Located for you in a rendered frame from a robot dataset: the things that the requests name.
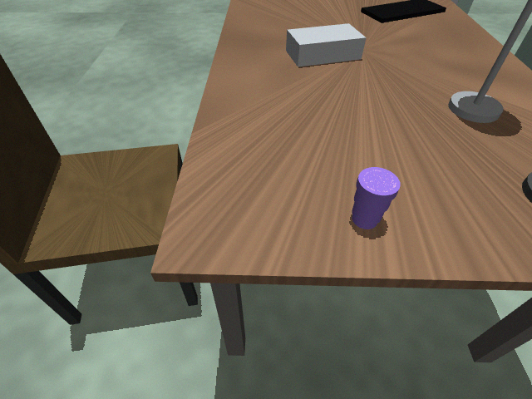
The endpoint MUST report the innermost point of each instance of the chair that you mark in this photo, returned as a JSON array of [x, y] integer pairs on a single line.
[[60, 211]]

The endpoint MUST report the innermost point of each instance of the table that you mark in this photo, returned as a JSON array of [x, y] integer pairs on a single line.
[[266, 189]]

